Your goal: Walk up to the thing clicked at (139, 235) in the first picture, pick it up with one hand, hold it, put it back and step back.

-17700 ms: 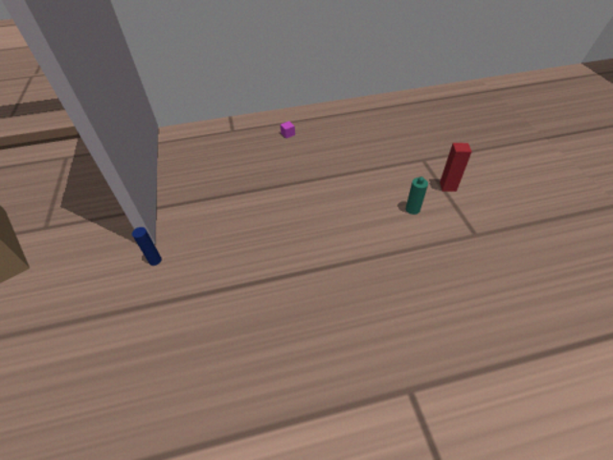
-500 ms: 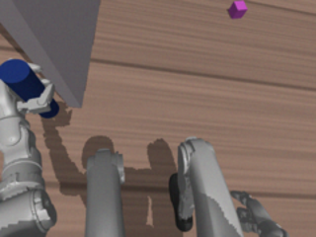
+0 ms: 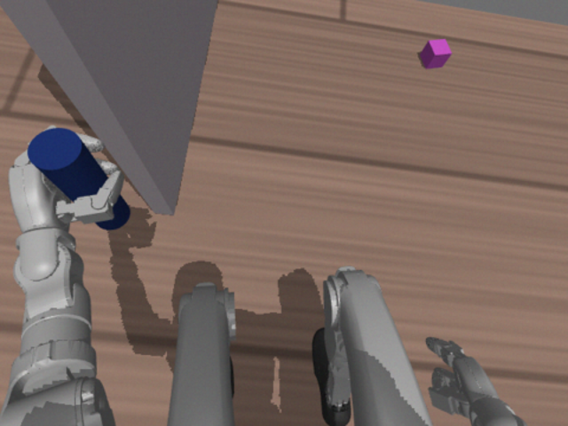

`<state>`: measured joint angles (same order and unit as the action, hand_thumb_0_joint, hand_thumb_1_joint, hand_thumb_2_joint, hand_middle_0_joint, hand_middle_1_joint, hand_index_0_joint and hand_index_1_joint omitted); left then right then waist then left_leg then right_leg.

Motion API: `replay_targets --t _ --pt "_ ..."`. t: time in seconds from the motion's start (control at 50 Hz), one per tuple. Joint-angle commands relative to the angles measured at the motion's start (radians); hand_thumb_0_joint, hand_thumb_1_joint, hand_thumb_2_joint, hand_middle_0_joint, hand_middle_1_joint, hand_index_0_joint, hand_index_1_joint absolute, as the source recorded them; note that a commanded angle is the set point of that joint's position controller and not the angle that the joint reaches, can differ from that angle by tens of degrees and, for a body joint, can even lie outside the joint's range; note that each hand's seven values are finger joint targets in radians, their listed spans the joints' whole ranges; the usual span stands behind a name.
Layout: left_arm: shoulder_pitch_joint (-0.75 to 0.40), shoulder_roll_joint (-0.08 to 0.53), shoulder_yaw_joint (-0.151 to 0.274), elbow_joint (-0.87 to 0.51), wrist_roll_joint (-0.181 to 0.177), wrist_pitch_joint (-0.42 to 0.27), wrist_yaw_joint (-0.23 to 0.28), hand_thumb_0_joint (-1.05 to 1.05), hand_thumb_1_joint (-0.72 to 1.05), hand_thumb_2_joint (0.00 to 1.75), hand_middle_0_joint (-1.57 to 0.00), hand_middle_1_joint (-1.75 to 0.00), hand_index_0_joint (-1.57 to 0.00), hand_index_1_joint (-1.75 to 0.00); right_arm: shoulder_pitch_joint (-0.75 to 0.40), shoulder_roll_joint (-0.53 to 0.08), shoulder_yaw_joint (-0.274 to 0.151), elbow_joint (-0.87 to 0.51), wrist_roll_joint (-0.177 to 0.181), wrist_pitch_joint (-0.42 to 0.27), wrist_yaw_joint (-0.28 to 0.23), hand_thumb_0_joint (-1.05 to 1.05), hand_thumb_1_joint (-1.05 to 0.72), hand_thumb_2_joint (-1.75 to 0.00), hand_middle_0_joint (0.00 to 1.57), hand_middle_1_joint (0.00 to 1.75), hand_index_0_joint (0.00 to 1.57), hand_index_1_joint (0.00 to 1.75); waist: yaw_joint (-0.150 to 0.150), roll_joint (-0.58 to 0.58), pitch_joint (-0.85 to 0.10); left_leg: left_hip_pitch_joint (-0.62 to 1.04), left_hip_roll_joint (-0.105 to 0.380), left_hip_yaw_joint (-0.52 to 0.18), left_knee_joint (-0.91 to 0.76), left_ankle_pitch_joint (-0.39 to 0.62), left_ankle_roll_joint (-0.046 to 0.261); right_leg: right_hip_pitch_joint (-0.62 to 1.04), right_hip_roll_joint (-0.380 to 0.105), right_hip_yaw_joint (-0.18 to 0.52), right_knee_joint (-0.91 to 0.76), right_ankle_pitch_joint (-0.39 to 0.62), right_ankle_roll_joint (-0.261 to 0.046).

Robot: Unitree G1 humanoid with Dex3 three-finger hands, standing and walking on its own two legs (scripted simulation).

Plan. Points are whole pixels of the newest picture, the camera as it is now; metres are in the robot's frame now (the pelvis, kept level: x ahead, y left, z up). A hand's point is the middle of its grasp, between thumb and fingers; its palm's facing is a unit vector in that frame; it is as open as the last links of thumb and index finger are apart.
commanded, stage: lift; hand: left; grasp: from the side
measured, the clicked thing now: (89, 187) +0.44 +0.25 -0.03
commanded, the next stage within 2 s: hold in 1.60 s
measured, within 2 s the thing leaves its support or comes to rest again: neither
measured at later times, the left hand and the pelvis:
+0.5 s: hand (24, 114) +0.41 +0.22 +0.17, palm faces +0.22 -0.97 -0.04, open 7.2 cm; pelvis +0.03 +0.00 +0.15, yaw +1 degrees
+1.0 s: hand out of the picture +0.40 +0.20 +0.27, palm faces +0.22 -0.97 -0.03, open 7.2 cm; pelvis +0.06 +0.00 +0.24, yaw +2 degrees
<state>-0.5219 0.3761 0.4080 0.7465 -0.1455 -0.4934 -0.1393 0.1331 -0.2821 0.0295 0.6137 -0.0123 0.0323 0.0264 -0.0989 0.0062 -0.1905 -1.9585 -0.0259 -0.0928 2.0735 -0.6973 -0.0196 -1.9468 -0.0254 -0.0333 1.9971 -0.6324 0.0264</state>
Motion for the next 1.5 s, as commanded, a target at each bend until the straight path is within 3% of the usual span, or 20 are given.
replay_targets --t 0.0,0.06,0.14,0.24,0.26,0.3,0.4,0.44,0.48,0.66,0.7,0.72,0.8,1.02,1.04,1.06,1.18,1.4,1.42,1.48 --pt "-0.274 0.214 0.016 -0.353 -0.020 -0.055 0.027 0.00 0.37 1.27 -1.28 -1.41 -1.31 -1.40 0.094 -0.182 -0.088 -0.094 0.010 -0.029 -0.026 0.00 -0.90 -0.90 0.20 0.30 0.20 0.30 0.021 0.166 -0.634 0.507 0.008 0.034 -0.372 0.135 0.037 0.415 0.016 -0.016 -0.282 0.127 -0.066" --pt "-0.209 0.156 -0.024 -0.371 -0.024 -0.022 0.038 0.00 0.35 1.27 -1.27 -1.41 -1.30 -1.40 0.083 -0.175 -0.090 -0.101 0.020 -0.036 -0.032 0.00 -0.90 -0.90 0.20 0.30 0.20 0.30 0.012 0.158 -0.587 0.553 0.011 0.019 -0.429 0.114 0.036 0.432 0.015 -0.018 -0.328 0.117 -0.064" --pt "-0.194 0.174 -0.010 -0.507 -0.036 0.008 0.061 0.00 0.34 1.26 -1.28 -1.41 -1.31 -1.39 0.086 -0.167 -0.095 -0.107 0.031 -0.042 -0.041 0.00 -0.90 -0.90 0.20 0.30 0.20 0.30 0.032 0.151 -0.618 0.634 0.013 0.019 -0.481 0.163 0.035 0.529 0.014 -0.011 -0.388 0.154 -0.063" --pt "-0.044 0.093 -0.072 -0.530 -0.035 0.079 0.095 0.00 0.38 1.27 -1.26 -1.41 -1.29 -1.39 0.076 -0.149 -0.095 -0.117 0.044 -0.050 -0.055 0.00 -0.89 -0.89 0.20 0.30 0.20 0.30 0.033 0.113 -0.573 0.742 0.017 0.013 -0.570 0.217 0.033 0.626 0.016 -0.005 -0.491 0.198 -0.060" --pt "-0.110 0.149 -0.039 -0.645 -0.033 0.075 0.108 0.00 0.38 1.27 -1.26 -1.40 -1.29 -1.38 0.084 -0.141 -0.095 -0.110 0.043 -0.050 -0.059 0.00 -0.89 -0.89 0.20 0.30 0.20 0.30 0.047 0.132 -0.596 0.761 0.017 0.021 -0.583 0.225 0.034 0.677 0.018 -0.002 -0.512 0.206 -0.058" --pt "-0.049 0.067 -0.112 -0.623 -0.037 0.099 0.118 0.00 0.35 1.27 -1.26 -1.41 -1.29 -1.39 0.074 -0.126 -0.090 -0.120 0.048 -0.054 -0.062 0.00 -0.89 -0.89 0.20 0.30 0.20 0.30 0.027 0.105 -0.542 0.786 0.018 0.017 -0.629 0.198 0.035 0.705 0.020 -0.003 -0.562 0.189 -0.054" --pt "0.066 0.069 -0.095 -0.608 -0.035 0.128 0.152 0.00 0.32 1.27 -1.28 -1.42 -1.31 -1.41 0.073 -0.108 -0.083 -0.112 0.052 -0.066 -0.075 0.00 -0.90 -0.89 0.20 0.30 0.20 0.30 0.043 0.054 -0.477 0.855 0.018 0.026 -0.722 0.242 0.040 0.868 0.023 0.005 -0.671 0.238 -0.045" --pt "-0.004 0.072 -0.116 -0.735 -0.038 0.117 0.155 0.00 0.30 1.28 -1.29 -1.42 -1.32 -1.42 0.084 -0.094 -0.079 -0.107 0.051 -0.072 -0.079 0.00 -0.89 -0.89 0.20 0.30 0.20 0.30 0.047 0.077 -0.479 0.913 0.019 0.034 -0.755 0.262 0.039 0.903 0.027 0.009 -0.713 0.257 -0.047" --pt "0.101 0.007 -0.151 -0.615 -0.036 0.129 0.154 0.00 0.33 1.27 -1.28 -1.40 -1.30 -1.39 0.079 -0.090 -0.076 -0.102 0.050 -0.080 -0.081 0.00 -0.89 -0.89 0.20 0.30 0.20 0.30 0.040 0.042 -0.391 0.929 0.021 0.027 -0.797 0.250 0.039 0.909 0.032 0.000 -0.751 0.249 -0.046" --pt "0.061 0.009 -0.158 -0.621 -0.019 0.098 0.160 0.00 0.36 1.24 -1.25 -1.36 -1.27 -1.35 0.104 -0.078 -0.074 -0.094 0.033 -0.096 -0.072 0.00 -0.89 -0.89 0.20 0.30 0.20 0.30 0.058 0.080 -0.362 1.116 0.027 0.030 -0.927 0.376 0.027 1.068 0.031 -0.005 -0.871 0.356 -0.049" --pt "0.092 -0.030 -0.194 -0.578 -0.014 0.100 0.159 0.00 0.36 1.23 -1.24 -1.34 -1.26 -1.34 0.099 -0.077 -0.073 -0.093 0.030 -0.096 -0.068 0.00 -0.89 -0.89 0.20 0.30 0.20 0.30 0.054 0.077 -0.313 1.141 0.028 0.033 -0.960 0.368 0.024 1.073 0.032 -0.008 -0.900 0.347 -0.049" --pt "0.055 0.006 -0.169 -0.627 -0.011 0.090 0.164 0.00 0.33 1.23 -1.24 -1.34 -1.26 -1.34 0.104 -0.077 -0.074 -0.091 0.027 -0.097 -0.067 0.00 -0.89 -0.89 0.20 0.30 0.20 0.30 0.064 0.093 -0.328 1.161 0.027 0.034 -0.976 0.361 0.024 1.095 0.032 -0.006 -0.915 0.342 -0.049" --pt "0.119 -0.021 -0.177 -0.593 -0.008 0.079 0.170 0.00 0.33 1.22 -1.24 -1.33 -1.26 -1.33 0.103 -0.074 -0.071 -0.096 0.023 -0.097 -0.062 0.00 -0.89 -0.90 0.20 0.30 0.20 0.30 0.068 0.056 -0.308 1.186 0.029 0.033 -1.023 0.371 0.024 1.165 0.035 -0.012 -0.955 0.357 -0.046" --pt "0.074 -0.031 -0.219 -0.651 0.002 0.060 0.181 0.00 0.39 1.23 -1.25 -1.33 -1.26 -1.33 0.109 -0.067 -0.068 -0.097 0.016 -0.097 -0.067 0.00 -0.90 -0.90 0.20 0.30 0.20 0.30 0.066 0.073 -0.289 1.316 0.033 0.034 -1.125 0.401 0.014 1.255 0.038 -0.017 -1.038 0.382 -0.046" --pt "0.122 -0.070 -0.244 -0.581 0.002 0.069 0.177 0.00 0.37 1.23 -1.25 -1.33 -1.26 -1.33 0.104 -0.063 -0.063 -0.098 0.014 -0.094 -0.066 0.00 -0.90 -0.90 0.20 0.30 0.20 0.30 0.054 0.047 -0.255 1.304 0.030 0.036 -1.132 0.405 0.017 1.272 0.039 -0.017 -1.053 0.389 -0.044" --pt "0.082 -0.031 -0.212 -0.663 -0.003 0.062 0.181 0.00 0.38 1.22 -1.24 -1.32 -1.25 -1.32 0.115 -0.064 -0.066 -0.095 0.015 -0.095 -0.067 0.00 -0.89 -0.90 0.20 0.30 0.20 0.30 0.073 0.050 -0.273 1.314 0.030 0.036 -1.141 0.412 0.018 1.297 0.040 -0.017 -1.060 0.396 -0.043" --pt "0.151 -0.090 -0.235 -0.543 0.000 0.090 0.189 0.00 0.38 1.24 -1.23 -1.33 -1.24 -1.33 0.098 -0.055 -0.065 -0.096 0.015 -0.089 -0.066 0.00 -0.89 -0.90 0.20 0.30 0.20 0.30 0.061 0.019 -0.188 1.306 0.026 0.056 -1.171 0.416 0.022 1.338 0.036 -0.008 -1.110 0.415 -0.038" --pt "0.078 -0.037 -0.196 -0.659 -0.001 0.067 0.194 0.00 0.42 1.24 -1.22 -1.32 -1.23 -1.32 0.111 -0.049 -0.066 -0.097 0.008 -0.074 -0.068 0.00 -0.89 -0.90 0.20 0.30 0.20 0.30 0.076 0.031 -0.246 1.387 0.021 0.065 -1.205 0.513 0.022 1.468 0.035 0.002 -1.151 0.521 -0.033" --pt "0.139 -0.087 -0.231 -0.572 -0.001 0.080 0.189 0.00 0.41 1.25 -1.22 -1.33 -1.23 -1.33 0.095 -0.047 -0.062 -0.100 0.007 -0.074 -0.068 0.00 -0.89 -0.90 0.20 0.30 0.20 0.30 0.061 0.010 -0.199 1.383 0.020 0.070 -1.208 0.498 0.024 1.453 0.035 0.004 -1.162 0.513 -0.029" --pt "0.108 -0.073 -0.219 -0.566 0.004 0.077 0.192 0.00 0.43 1.26 -1.22 -1.33 -1.23 -1.33 0.092 -0.056 -0.071 -0.096 0.008 -0.076 -0.069 0.00 -0.89 -0.90 0.20 0.30 0.20 0.30 0.061 0.017 -0.194 1.393 0.021 0.071 -1.217 0.495 0.023 1.448 0.034 0.004 -1.174 0.510 -0.030"
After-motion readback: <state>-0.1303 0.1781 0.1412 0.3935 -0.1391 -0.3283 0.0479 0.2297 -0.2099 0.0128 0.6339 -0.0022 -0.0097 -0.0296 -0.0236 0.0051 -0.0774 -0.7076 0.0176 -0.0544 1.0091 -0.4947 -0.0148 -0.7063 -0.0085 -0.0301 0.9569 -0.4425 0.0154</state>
